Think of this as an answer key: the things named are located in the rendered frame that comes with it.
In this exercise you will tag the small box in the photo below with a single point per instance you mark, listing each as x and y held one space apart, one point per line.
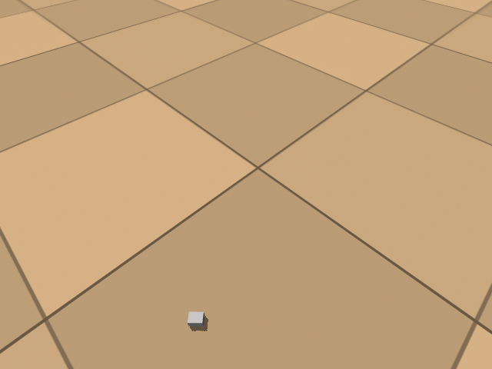
196 319

